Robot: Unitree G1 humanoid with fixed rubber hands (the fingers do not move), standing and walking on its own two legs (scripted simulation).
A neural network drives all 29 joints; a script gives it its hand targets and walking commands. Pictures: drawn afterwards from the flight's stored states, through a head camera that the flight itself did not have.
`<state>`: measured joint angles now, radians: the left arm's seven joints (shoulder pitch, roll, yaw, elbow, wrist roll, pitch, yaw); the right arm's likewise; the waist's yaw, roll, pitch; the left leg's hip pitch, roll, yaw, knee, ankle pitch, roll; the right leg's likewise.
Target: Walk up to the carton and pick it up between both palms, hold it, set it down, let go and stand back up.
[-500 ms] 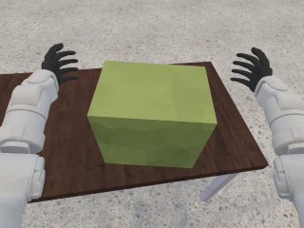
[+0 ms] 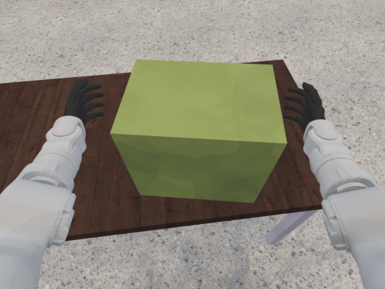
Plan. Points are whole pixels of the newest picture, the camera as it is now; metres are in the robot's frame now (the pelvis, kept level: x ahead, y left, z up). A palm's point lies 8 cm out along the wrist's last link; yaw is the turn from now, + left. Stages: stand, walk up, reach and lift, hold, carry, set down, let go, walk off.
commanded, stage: reach and lift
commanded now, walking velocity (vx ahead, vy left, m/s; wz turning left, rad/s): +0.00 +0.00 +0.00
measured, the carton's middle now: (199, 136) +0.46 +0.00 +0.01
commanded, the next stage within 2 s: none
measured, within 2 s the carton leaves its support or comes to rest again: neither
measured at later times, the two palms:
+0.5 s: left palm (95, 130) +0.44 +0.22 +0.06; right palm (300, 130) +0.45 -0.23 +0.05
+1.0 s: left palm (109, 135) +0.44 +0.20 +0.04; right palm (289, 130) +0.45 -0.20 +0.05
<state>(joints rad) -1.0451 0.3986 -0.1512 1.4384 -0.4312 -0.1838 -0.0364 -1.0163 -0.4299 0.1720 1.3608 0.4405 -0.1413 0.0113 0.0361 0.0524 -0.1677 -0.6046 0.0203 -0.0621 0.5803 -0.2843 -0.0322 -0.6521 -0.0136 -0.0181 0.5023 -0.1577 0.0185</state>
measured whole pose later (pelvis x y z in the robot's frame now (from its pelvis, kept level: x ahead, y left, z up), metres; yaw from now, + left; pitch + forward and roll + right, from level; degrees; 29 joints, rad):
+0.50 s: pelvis -0.02 -0.01 -0.03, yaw -1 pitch +27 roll -1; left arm -1.03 0.36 -0.20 1.40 -0.48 -0.30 0.01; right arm -1.03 -0.39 0.20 1.35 0.51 -0.23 0.03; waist 0.05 0.02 -0.29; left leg -0.90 0.03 -0.04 0.76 -0.33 -0.04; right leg -0.96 0.00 0.00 0.68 -0.19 0.01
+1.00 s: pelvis -0.01 -0.01 -0.03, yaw +0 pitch +26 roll -1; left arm -1.03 0.30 -0.18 1.46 -0.44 -0.33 0.04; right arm -1.04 -0.29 0.13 1.36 0.42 -0.22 -0.03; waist 0.01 0.01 -0.29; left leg -0.91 0.03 -0.06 0.81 -0.36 -0.05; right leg -0.96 0.00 -0.02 0.74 -0.23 0.00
